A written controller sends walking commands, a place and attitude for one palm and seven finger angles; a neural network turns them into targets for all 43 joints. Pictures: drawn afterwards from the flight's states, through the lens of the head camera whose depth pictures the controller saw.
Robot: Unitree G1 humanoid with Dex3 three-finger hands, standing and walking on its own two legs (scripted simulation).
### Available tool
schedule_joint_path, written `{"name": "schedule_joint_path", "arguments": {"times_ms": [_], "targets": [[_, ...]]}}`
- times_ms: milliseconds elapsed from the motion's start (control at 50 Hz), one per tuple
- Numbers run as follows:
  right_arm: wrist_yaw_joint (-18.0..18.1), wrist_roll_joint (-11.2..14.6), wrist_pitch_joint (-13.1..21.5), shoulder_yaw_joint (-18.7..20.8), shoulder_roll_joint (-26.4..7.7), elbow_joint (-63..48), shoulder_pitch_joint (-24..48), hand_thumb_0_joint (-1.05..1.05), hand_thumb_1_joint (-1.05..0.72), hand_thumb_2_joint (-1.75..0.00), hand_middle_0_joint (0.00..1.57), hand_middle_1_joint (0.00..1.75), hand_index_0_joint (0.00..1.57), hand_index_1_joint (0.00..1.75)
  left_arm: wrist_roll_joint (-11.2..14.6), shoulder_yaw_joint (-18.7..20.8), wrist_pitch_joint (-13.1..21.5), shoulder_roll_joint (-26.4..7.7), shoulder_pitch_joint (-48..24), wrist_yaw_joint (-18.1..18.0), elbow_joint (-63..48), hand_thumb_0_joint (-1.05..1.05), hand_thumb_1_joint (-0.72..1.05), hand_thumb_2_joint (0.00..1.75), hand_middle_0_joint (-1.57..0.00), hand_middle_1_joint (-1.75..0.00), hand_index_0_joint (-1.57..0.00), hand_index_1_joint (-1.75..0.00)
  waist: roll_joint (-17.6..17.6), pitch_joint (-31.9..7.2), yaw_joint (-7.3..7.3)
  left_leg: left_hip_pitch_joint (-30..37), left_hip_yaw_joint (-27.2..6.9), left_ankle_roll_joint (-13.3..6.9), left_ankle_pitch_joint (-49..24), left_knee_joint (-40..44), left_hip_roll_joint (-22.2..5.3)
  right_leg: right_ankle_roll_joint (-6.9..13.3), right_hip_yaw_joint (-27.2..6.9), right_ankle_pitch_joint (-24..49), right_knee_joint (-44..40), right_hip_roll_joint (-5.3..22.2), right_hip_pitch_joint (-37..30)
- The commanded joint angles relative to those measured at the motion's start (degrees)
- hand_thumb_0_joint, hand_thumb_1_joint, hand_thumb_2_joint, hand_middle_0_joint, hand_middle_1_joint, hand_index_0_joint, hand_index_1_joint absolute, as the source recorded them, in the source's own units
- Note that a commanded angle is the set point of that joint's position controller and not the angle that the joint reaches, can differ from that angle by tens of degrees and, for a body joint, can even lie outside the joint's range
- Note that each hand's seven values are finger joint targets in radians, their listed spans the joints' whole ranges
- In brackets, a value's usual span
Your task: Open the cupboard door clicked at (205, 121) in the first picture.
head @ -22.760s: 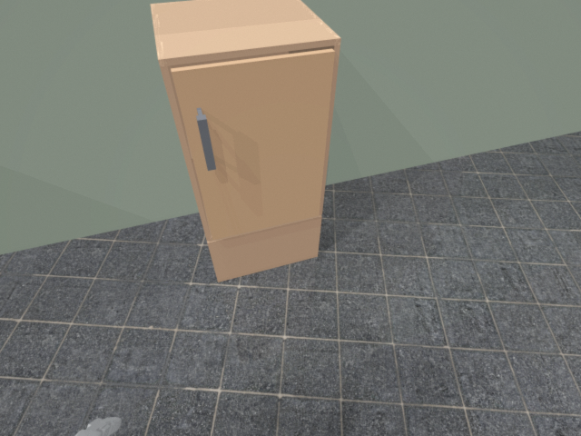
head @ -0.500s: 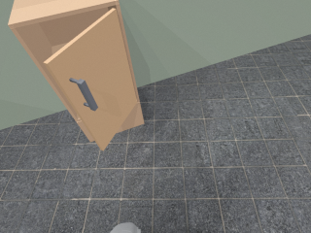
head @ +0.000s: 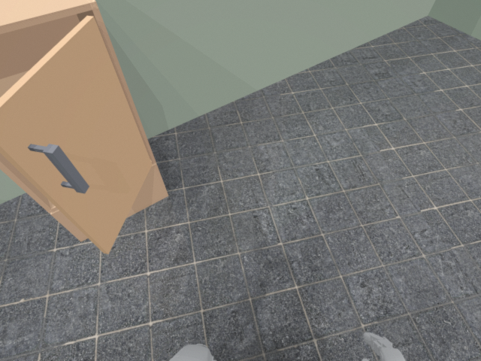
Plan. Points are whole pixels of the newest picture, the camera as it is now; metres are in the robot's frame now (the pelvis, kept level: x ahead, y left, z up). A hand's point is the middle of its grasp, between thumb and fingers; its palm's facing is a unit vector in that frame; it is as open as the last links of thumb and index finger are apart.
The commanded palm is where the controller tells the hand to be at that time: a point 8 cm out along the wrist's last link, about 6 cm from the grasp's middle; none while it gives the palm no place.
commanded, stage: walk to a spot facing it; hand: left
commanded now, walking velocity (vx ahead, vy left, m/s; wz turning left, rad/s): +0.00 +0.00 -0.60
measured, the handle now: (60, 169) +0.45 +0.47 -0.06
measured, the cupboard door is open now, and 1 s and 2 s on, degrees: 44 44 44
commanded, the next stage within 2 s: turn to face it in 1.88 s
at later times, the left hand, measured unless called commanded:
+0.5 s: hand (181, 318) +0.20 +0.15 -0.16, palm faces -0.30 -0.92 -0.26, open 7.4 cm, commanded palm none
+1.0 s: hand (223, 242) +0.37 +0.09 -0.17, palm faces -0.52 -0.84 -0.17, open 7.4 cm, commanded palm none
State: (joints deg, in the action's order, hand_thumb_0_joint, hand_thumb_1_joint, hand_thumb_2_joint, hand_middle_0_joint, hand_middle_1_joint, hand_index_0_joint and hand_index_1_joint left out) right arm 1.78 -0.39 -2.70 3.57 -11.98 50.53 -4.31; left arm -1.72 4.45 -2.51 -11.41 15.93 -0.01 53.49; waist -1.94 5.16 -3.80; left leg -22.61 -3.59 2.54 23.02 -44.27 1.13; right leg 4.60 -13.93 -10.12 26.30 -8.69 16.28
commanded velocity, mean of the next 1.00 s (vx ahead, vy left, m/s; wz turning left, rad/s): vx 0.28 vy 0.00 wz -0.49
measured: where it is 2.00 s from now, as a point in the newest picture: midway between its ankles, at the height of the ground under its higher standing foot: (346, 290)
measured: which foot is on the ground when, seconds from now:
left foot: up 0.00-0.06, down 0.08-0.40, up 0.42-0.78, down 0.80-1.00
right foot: down 0.00-0.06, up 0.08-0.38, down 0.40-0.80, up 0.82-1.00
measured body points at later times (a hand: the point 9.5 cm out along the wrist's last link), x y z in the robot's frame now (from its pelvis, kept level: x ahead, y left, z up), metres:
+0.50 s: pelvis +0.03 -0.02 -0.02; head +0.06 -0.05 +0.43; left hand +0.21 +0.19 -0.14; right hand -0.03 -0.28 -0.17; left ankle +0.03 +0.13 -0.68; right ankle +0.00 -0.12 -0.74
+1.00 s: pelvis +0.22 -0.05 +0.00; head +0.26 -0.05 +0.45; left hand +0.40 +0.13 -0.16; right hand +0.10 -0.25 -0.14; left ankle +0.27 +0.04 -0.74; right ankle +0.12 -0.15 -0.63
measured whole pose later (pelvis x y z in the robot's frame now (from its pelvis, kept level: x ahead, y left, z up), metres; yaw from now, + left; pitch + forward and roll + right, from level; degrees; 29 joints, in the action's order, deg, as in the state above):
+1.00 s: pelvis +0.22 -0.05 +0.00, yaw -34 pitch +1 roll -1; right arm 1.2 -2.1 4.4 0.9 -7.9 55.6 -19.0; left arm -2.3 5.1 -0.1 -13.3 12.9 2.4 56.4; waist -2.6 3.2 -0.6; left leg -11.5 10.6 -0.8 14.0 -24.6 -3.7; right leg 1.6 0.7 -13.5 71.1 2.4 32.3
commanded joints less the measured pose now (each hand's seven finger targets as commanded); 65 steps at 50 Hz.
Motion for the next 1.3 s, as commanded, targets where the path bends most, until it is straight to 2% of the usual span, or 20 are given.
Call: {"name": "schedule_joint_path", "arguments": {"times_ms": [0,40,60,160,280,340,360,380,400,520,680,740,780,800,880,940,1140,1240,1260,1280], "targets": [[1.06,0.67,2.86,1.17,-6.22,-3.26,-6.86,0.0,-0.9,-0.9,0.2,0.3,0.2,0.3,0.66,3.04,1.43,-11.17,-2.25,-0.88,-4.59,0.0,0.9,0.9,-0.2,-0.3,-0.2,-0.3,-3.32,-11.22,4.83,15.15,-1.2,-1.41,-7.99,19.12,-1.46,2.1,-15.54,10.66,-0.82,12.93,1.01],[1.56,-0.43,3.46,2.47,-14.05,-3.72,-9.39,0.0,-0.9,-0.9,0.2,0.3,0.2,0.3,1.38,1.96,1.49,-6.76,-1.34,0.15,-5.9,0.0,0.9,0.9,-0.2,-0.3,-0.2,-0.3,18.57,-11.35,5.38,28.19,-23.73,-9.44,-10.81,30.08,-24.17,-4.12,1.86,-21.08,16.7,0.61,20.28],[1.88,-0.84,3.01,2.0,-14.03,-3.83,-10.42,0.0,-0.9,-0.9,0.2,0.3,0.2,0.3,0.35,2.19,1.59,-8.69,-4.05,0.49,-6.21,0.0,0.9,0.9,-0.2,-0.3,-0.2,-0.3,13.17,-7.7,5.99,21.55,-24.37,-13.59,-18.76,29.57,-29.53,-6.0,7.16,-24.34,27.81,4.07,20.23],[1.79,-1.71,2.98,0.07,-8.88,-5.09,-5.79,0.0,-0.9,-0.9,0.2,0.3,0.2,0.3,0.36,2.11,0.45,-7.14,-3.48,2.19,-5.35,0.0,0.9,0.9,-0.2,-0.3,-0.2,-0.3,13.91,-4.88,2.38,14.54,-1.28,-10.25,-36.51,23.45,-17.77,-7.75,12.29,-15.93,36.83,8.26,17.23],[0.32,-1.81,3.19,1.49,-12.25,-1.87,-13.12,0.0,-0.9,-0.9,0.2,0.3,0.2,0.3,0.31,0.49,1.18,-4.98,-10.13,3.65,-7.06,0.0,0.9,0.9,-0.2,-0.3,-0.2,-0.3,14.11,-5.6,6.3,15.3,3.25,-8.73,-16.04,23.35,-18.66,-5.91,20.17,-14.07,15.48,8.42,8.09],[-0.35,-1.59,3.24,1.45,-11.98,-1.94,-11.5,0.0,-0.9,-0.9,0.2,0.3,0.2,0.3,0.08,1.36,1.97,-7.04,-3.29,3.64,-4.43,0.0,0.9,0.9,-0.2,-0.3,-0.2,-0.3,9.63,-6.16,1.97,5.39,7.26,-5.33,-5.99,12.99,-16.45,-3.59,21.75,-8.72,3.24,6.68,-8.86],[-0.99,-0.69,3.51,0.83,-9.64,-3.16,-9.86,0.0,-0.9,-0.9,0.2,0.3,0.2,0.3,-0.13,2.51,2.76,-11.87,4.86,3.03,-2.09,0.0,0.9,0.9,-0.2,-0.3,-0.2,-0.3,-2.08,-9.6,-2.55,-6.17,13.48,-2.25,-2.01,-1.32,-11.95,0.05,10.27,-14.25,-3.48,14.42,-23.48],[-1.52,-0.04,3.86,-0.54,-5.02,-7.04,-3.86,0.0,-0.9,-0.9,0.2,0.3,0.2,0.3,-0.09,4.35,3.03,-19.77,11.09,1.71,-0.24,0.0,0.9,0.9,-0.2,-0.3,-0.2,-0.3,-22.14,-9.62,-6.18,-22.56,14.96,0.51,18.15,-19.9,-3.89,7.57,-18.24,-11.33,-10.9,30.43,-29.44],[-1.23,-0.73,3.93,-0.04,-8.72,-8.07,-0.26,0.0,-0.9,-0.9,0.2,0.3,0.2,0.3,0.69,4.09,3.24,-19.39,12.29,0.61,-0.27,0.0,0.9,0.9,-0.2,-0.3,-0.2,-0.3,-15.65,-7.33,-6.52,-26.37,4.71,-0.03,14.28,-24.96,-6.3,10.72,-19.98,-7.83,-11.62,31.94,-27.32],[-2.59,-1.12,3.39,0.81,-5.22,-3.28,-4.67,0.0,-0.9,-0.9,0.2,0.3,0.2,0.3,0.14,2.12,4.82,-12.07,-0.82,0.17,-2.99,0.0,0.9,0.9,-0.2,-0.3,-0.2,-0.3,-5.0,-1.83,2.47,-12.15,5.74,1.3,-2.86,-14.86,-7.86,7.51,-2.08,-6.49,-12.78,21.81,-6.67],[-2.92,-0.73,5.08,0.9,-4.48,-4.15,-3.5,0.0,-0.9,-0.9,0.2,0.3,0.2,0.3,0.21,2.22,5.38,-11.89,-0.36,0.97,-1.54,0.0,0.9,0.9,-0.2,-0.3,-0.2,-0.3,-5.34,0.72,3.07,-2.08,7.23,0.62,-8.15,3.66,-4.54,6.75,-1.91,-11.04,-13.19,20.15,-2.45],[-1.78,-0.78,6.37,1.46,-7.02,-0.21,-15.19,0.0,-0.9,-0.9,0.2,0.3,0.2,0.3,0.43,1.95,5.13,-9.91,-3.09,0.81,-1.57,0.0,0.9,0.9,-0.2,-0.3,-0.2,-0.3,1.16,-2.87,8.86,17.81,7.11,0.04,-8.73,14.95,-3.69,3.73,2.03,-8.64,-2.16,15.54,5.33],[-0.59,-2.42,7.02,3.36,-16.97,3.5,-30.86,0.0,-0.9,-0.9,0.2,0.3,0.2,0.3,1.19,0.5,5.08,-3.05,0.84,1.53,-2.69,0.0,0.9,0.9,-0.2,-0.3,-0.2,-0.3,27.74,-12.79,12.64,34.28,-27.44,-7.18,11.77,31.08,-28.53,-1.99,14.77,-24.66,35.5,2.94,22.06],[-0.12,-2.12,6.34,2.54,-15.73,3.2,-29.06,0.0,-0.9,-0.9,0.2,0.3,0.2,0.3,0.49,0.61,5.37,-4.74,-2.93,1.59,-3.54,0.0,0.9,0.9,-0.2,-0.3,-0.2,-0.3,17.67,-9.21,11.88,27.7,-32.08,-9.84,15.5,34.85,-30.7,-1.2,8.92,-21.11,43.75,7.12,24.42],[-0.11,-1.8,7.41,-0.44,-5.93,0.98,-17.08,0.0,-0.9,-0.9,0.2,0.3,0.2,0.3,-0.49,1.09,4.55,-3.52,-2.02,2.72,-0.75,0.0,0.9,0.9,-0.2,-0.3,-0.2,-0.3,10.33,-1.01,4.49,12.73,-7.25,-5.06,-3.3,34.02,-21.11,-2.78,11.27,-4.53,48.53,13.25,22.38],[0.28,-1.16,8.44,-0.85,-4.17,3.8,-20.5,0.0,-0.9,-0.9,0.2,0.3,0.2,0.3,-0.33,0.29,3.65,-1.22,-1.08,2.75,0.12,0.0,0.9,0.9,-0.2,-0.3,-0.2,-0.3,8.84,-5.19,3.94,18.62,4.15,-3.94,-26.67,30.5,-17.88,-3.65,13.35,-1.14,45.67,12.76,22.42],[-0.25,-1.81,7.3,-1.29,-3.11,10.13,-28.39,0.0,-0.9,-0.9,0.2,0.3,0.2,0.3,0.12,-1.06,3.37,0.46,-16.18,2.94,-3.24,0.0,0.9,0.9,-0.2,-0.3,-0.2,-0.3,8.47,1.79,7.43,20.4,12.02,-8.39,-28.34,32.14,-20.44,-2.72,19.68,0.44,16.88,13.78,19.4],[-0.45,-1.4,6.61,-0.96,-5.14,11.23,-25.87,0.0,-0.9,-0.9,0.2,0.3,0.2,0.3,0.06,0.22,4.77,-3.11,-0.64,2.07,2.07,0.0,0.9,0.9,-0.2,-0.3,-0.2,-0.3,5.81,-6.33,-0.72,17.33,16.53,-5.64,-44.78,12.04,-18.0,1.01,23.43,-1.41,5.95,8.08,-7.78],[-1.12,-0.42,6.86,-0.98,-4.26,10.57,-24.21,0.0,-0.9,-0.9,0.2,0.3,0.2,0.3,-0.28,1.62,5.46,-7.49,9.29,1.43,5.33,0.0,0.9,0.9,-0.2,-0.3,-0.2,-0.3,-0.93,-12.76,-5.2,5.65,19.2,-3.56,-35.76,-2.24,-14.48,3.74,14.73,-3.45,3.93,14.79,-24.98],[-1.22,0.49,7.22,-1.45,-0.11,8.52,-25.41,0.0,-0.9,-0.9,0.2,0.3,0.2,0.3,0.15,3.57,5.58,-14.05,16.85,0.38,7.09,0.0,0.9,0.9,-0.2,-0.3,-0.2,-0.3,-16.97,-20.98,-6.65,-11.18,18.85,-0.38,7.91,-21.91,-4.33,10.1,-12.63,-0.8,-2.75,31.62,-40.06]]}}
